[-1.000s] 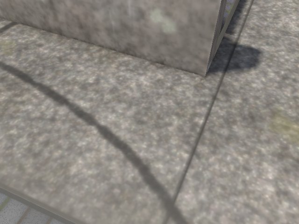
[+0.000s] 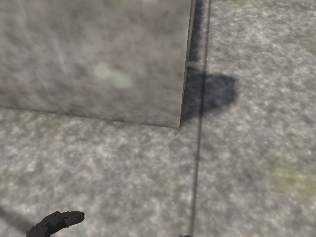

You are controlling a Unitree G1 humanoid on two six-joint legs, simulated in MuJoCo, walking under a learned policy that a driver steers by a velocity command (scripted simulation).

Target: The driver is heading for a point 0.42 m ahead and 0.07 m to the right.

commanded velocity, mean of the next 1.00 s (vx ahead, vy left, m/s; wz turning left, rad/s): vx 0.29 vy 0.00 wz -0.34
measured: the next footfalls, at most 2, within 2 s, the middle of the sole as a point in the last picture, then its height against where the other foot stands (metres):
left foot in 0.46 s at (137, 235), level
right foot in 0.82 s outside the picture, level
